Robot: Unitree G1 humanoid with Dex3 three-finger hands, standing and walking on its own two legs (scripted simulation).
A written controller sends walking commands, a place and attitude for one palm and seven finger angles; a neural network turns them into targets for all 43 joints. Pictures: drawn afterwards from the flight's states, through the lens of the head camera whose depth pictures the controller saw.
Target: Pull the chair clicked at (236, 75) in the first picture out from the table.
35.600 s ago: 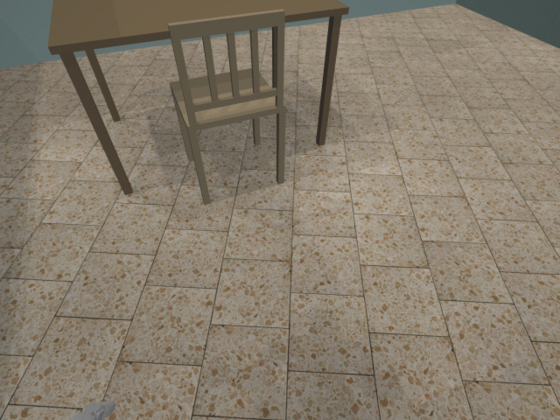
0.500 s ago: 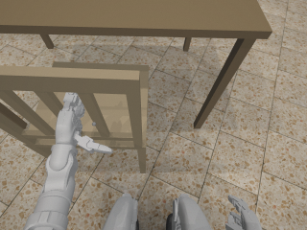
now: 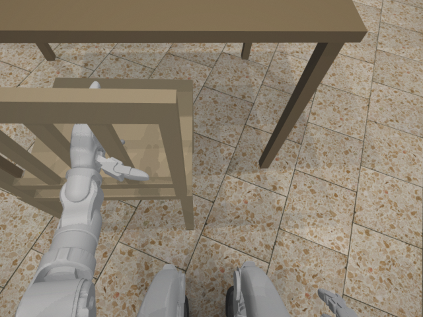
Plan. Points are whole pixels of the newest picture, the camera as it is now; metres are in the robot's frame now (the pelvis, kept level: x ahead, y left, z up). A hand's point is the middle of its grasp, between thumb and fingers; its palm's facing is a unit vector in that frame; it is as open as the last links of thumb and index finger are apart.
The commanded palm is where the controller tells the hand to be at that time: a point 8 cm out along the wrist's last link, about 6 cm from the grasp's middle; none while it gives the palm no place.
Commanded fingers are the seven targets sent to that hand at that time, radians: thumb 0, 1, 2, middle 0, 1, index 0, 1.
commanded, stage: push the fingers through the gap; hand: left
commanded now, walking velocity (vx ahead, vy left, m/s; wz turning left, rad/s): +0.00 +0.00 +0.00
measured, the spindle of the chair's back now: (70, 156) +0.40 +0.26 +0.01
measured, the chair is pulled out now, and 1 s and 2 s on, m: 0.04 0.04 0.02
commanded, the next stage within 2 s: hook a spindle and tug to test in 0.38 s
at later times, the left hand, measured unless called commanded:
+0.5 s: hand (121, 143) +0.42 +0.17 +0.03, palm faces +0.04 -1.00 -0.02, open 16.9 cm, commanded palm +0.40 +0.21 +0.03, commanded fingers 0.00 -0.50 0.30 -0.10 -0.19 -0.10 -0.19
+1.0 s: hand (122, 141) +0.43 +0.17 +0.02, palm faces +0.03 -1.00 -0.02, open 12.8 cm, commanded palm +0.40 +0.21 +0.03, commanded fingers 0.00 0.17 0.59 -0.50 -1.45 -0.50 -1.45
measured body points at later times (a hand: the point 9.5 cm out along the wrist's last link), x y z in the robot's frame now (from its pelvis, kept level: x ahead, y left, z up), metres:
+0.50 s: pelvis +0.00 +0.00 +0.00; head +0.13 +0.02 +0.44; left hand +0.41 +0.22 +0.03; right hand +0.11 -0.25 -0.12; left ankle +0.02 +0.09 -0.62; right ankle +0.04 -0.12 -0.62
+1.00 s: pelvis +0.00 +0.00 +0.00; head +0.13 +0.02 +0.43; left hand +0.42 +0.22 +0.03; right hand +0.10 -0.25 -0.12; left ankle +0.02 +0.09 -0.62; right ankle +0.04 -0.12 -0.62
